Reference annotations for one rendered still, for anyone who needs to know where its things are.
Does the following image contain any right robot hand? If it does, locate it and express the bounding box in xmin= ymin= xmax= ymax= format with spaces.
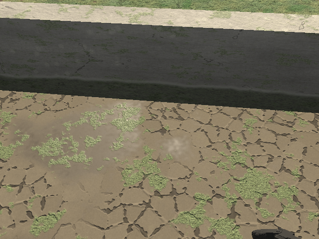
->
xmin=251 ymin=227 xmax=301 ymax=239

